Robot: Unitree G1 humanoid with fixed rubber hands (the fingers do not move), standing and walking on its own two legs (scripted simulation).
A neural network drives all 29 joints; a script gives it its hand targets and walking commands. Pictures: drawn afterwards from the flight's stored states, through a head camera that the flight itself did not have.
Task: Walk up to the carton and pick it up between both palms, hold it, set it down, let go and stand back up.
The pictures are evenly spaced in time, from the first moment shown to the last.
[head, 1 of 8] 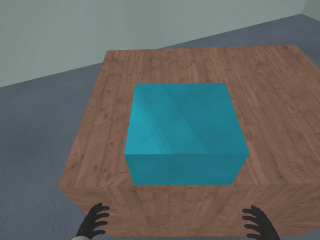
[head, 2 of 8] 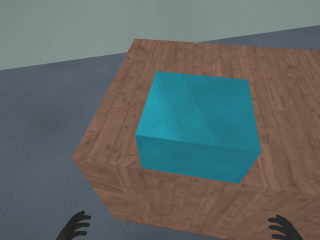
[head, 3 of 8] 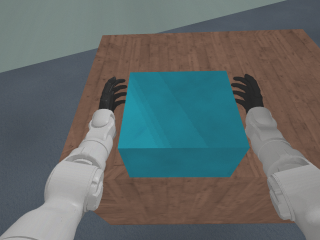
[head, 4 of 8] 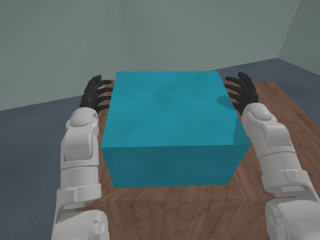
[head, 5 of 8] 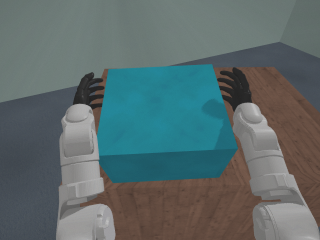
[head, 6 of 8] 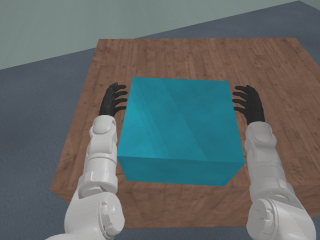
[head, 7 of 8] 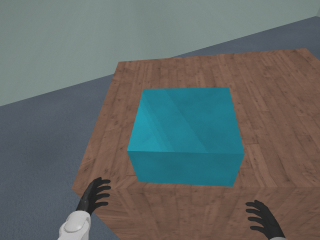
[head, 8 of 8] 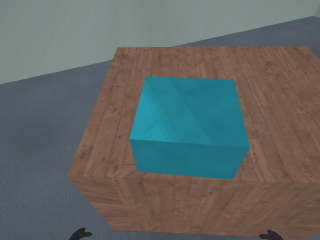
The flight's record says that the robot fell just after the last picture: no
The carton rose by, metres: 0.15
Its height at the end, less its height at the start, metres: +0.00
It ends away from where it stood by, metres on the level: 0.01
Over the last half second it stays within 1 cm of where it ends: yes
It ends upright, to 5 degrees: yes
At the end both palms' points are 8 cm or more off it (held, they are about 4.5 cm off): yes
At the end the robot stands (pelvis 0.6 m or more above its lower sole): yes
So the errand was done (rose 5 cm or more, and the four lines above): yes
